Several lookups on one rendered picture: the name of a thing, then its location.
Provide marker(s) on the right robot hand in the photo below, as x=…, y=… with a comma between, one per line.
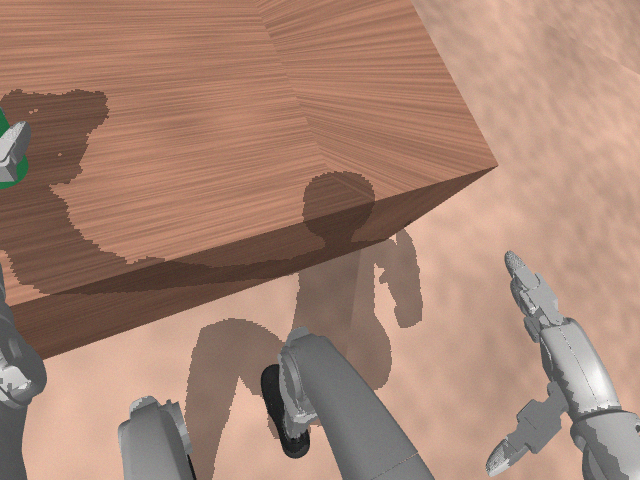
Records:
x=579, y=382

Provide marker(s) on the right robot arm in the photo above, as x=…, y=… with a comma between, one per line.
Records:
x=610, y=444

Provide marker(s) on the left robot arm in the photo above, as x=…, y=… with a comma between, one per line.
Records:
x=22, y=376

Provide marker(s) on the right robot foot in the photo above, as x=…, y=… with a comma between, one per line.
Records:
x=293, y=448

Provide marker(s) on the left robot hand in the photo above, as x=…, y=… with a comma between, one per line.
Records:
x=13, y=145

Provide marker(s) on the bottle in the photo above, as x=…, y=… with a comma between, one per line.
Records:
x=22, y=166

